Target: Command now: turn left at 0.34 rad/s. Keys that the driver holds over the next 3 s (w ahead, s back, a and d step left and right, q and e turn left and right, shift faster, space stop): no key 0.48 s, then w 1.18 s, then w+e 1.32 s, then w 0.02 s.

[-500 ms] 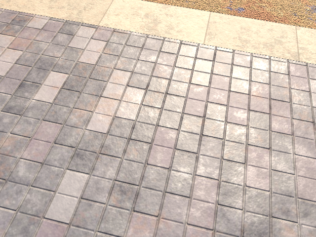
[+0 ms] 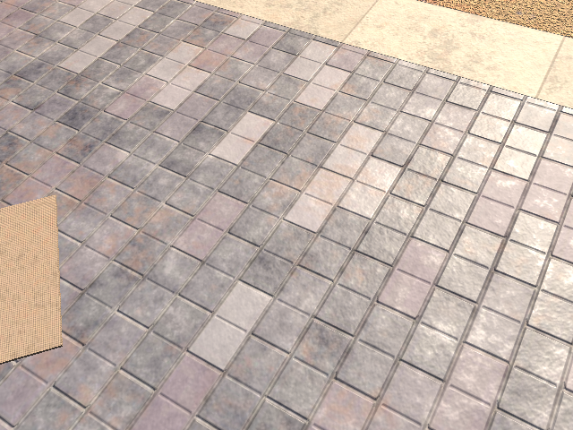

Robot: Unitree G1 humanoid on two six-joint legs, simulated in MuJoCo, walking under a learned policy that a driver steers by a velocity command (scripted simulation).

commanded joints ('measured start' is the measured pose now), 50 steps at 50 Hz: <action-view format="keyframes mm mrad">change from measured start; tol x32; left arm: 1 14 176 49 -35 2 -11 -11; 50 -232 29 4 33 11 -50 -85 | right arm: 1 -20 -32 7 -72 5 -11 -5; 50 275 -33 43 261 -4 -178 -48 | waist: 1 20 -210 -114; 8 17 197 -123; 32 36 -206 68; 50 -52 63 37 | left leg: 1 28 3 51 -167 -33 18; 7 443 193 -155 -758 306 94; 15 323 239 -112 -656 754 228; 29 90 45 -54 -532 -183 170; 36 264 10 118 -529 74 165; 39 627 400 -562 -856 -224 317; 50 405 231 -47 -843 591 245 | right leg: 1 114 -230 164 -66 449 -179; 6 -16 -192 128 58 404 -88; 9 -154 -22 89 318 -351 38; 24 91 -93 186 -46 193 17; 31 -3 -164 413 -213 -574 -128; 36 -144 -170 362 -214 -417 -135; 41 -614 -3 134 587 -228 -62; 50 -445 -21 3 333 68 15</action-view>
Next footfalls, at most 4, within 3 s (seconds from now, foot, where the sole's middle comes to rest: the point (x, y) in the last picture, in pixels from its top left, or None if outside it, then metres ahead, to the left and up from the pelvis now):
0.14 left None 0.04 0.12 -0.78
0.46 right None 0.02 -0.10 -0.78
1.16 right None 0.38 -0.07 -0.78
1.72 left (274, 336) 0.68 0.12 -0.78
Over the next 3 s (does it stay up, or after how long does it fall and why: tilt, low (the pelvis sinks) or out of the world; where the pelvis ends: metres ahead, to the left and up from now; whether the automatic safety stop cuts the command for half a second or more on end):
stays up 1.20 -0.10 0.00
